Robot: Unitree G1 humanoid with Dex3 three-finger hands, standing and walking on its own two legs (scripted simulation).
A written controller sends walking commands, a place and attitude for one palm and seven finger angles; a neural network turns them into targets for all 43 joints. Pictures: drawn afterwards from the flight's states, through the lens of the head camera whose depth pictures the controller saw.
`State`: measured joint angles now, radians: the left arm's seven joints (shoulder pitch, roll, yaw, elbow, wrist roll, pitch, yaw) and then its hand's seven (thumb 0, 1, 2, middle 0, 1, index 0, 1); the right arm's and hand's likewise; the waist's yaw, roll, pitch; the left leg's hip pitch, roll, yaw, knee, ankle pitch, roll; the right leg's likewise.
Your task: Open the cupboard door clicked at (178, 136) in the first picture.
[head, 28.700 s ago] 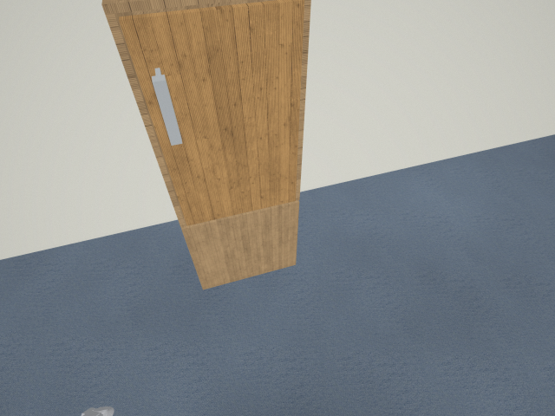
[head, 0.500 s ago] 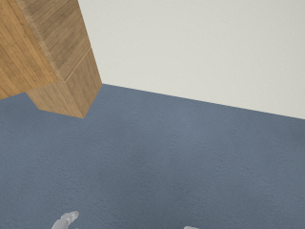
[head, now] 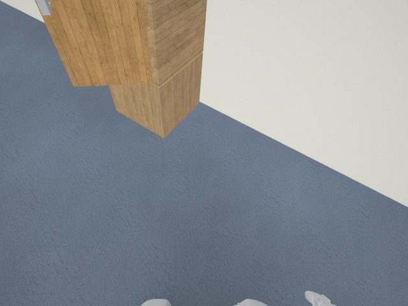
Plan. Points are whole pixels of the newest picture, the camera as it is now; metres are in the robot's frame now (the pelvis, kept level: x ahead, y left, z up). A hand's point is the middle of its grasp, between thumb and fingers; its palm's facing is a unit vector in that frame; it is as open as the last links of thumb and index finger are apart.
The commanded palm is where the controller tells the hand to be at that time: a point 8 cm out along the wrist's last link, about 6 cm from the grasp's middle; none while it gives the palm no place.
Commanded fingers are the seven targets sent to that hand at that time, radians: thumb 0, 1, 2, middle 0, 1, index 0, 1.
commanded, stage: turn to face it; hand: left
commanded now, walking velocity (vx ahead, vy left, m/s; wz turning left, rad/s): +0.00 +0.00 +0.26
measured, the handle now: out of the picture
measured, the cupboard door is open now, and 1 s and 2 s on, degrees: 42 42 42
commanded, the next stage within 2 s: take the last steps up to it in 0.24 s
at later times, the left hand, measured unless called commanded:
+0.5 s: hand out of the picture +0.04 +0.15 -0.15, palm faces +0.20 -0.95 -0.23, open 7.3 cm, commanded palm none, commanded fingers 0.00 0.90 0.90 -0.20 -0.30 -0.20 -0.30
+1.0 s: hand out of the picture +0.06 +0.28 -0.16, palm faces +0.31 -0.93 -0.19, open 7.4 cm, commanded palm none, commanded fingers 0.00 0.90 0.90 -0.20 -0.30 -0.20 -0.30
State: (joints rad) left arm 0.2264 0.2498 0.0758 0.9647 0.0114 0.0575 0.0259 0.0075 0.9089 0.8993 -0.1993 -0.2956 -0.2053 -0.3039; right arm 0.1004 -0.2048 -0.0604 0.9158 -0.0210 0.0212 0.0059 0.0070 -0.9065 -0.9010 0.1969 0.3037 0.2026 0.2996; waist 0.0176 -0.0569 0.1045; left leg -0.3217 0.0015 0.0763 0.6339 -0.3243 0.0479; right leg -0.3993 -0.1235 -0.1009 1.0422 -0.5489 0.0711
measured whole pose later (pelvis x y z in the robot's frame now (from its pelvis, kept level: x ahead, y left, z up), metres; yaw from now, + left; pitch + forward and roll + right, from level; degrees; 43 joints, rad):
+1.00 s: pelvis +0.10 +0.10 +0.01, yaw +14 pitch +1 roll +1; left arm 0.26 0.19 0.07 1.08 0.02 0.00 0.00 0.01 0.91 0.90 -0.19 -0.29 -0.20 -0.30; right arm 0.22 -0.16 -0.05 1.00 -0.02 -0.07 -0.02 -0.01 -0.94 -0.90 0.20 0.30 0.21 0.30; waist 0.04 -0.04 0.06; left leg -0.16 -0.02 0.17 0.41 -0.27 0.06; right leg -0.52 -0.13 -0.08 1.16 -0.33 0.02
